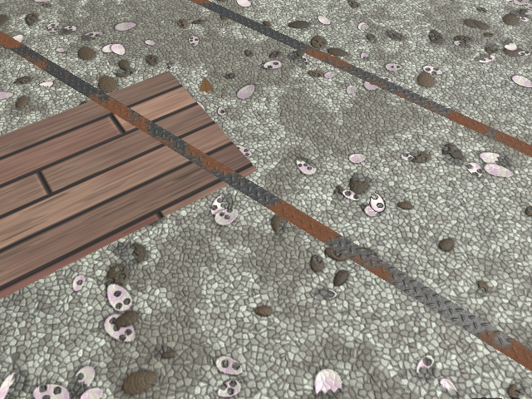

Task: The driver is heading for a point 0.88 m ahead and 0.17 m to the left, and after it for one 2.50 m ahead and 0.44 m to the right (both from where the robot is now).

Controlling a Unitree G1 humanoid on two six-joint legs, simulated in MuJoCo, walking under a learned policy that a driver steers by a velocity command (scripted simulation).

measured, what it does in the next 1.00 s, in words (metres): walks ahead, turning left: right foot, then left foot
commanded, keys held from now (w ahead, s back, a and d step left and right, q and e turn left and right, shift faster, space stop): w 0.30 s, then w+q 0.70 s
